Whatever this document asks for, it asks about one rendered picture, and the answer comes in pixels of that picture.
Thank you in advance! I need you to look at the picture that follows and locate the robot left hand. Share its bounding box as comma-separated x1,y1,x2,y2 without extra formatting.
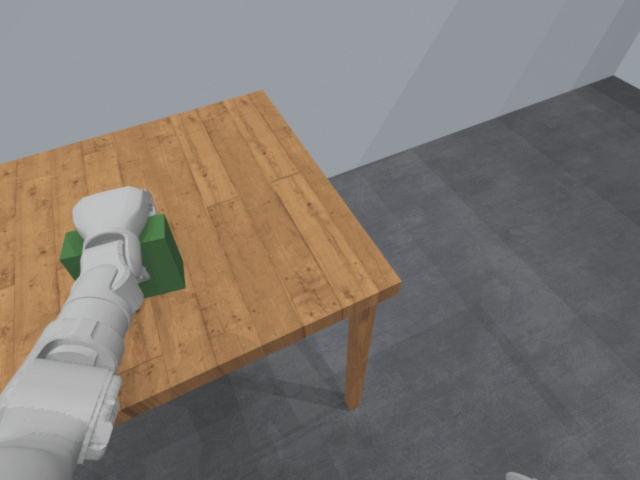
72,186,158,283

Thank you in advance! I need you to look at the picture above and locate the left robot upper arm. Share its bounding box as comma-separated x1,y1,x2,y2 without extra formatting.
0,358,123,480

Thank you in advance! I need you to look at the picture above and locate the table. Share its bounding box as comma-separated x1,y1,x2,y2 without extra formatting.
0,90,402,427

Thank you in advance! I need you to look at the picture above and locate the left robot forearm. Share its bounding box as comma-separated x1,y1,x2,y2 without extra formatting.
0,227,144,423

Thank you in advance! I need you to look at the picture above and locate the sponge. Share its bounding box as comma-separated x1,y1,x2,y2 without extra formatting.
59,214,186,298

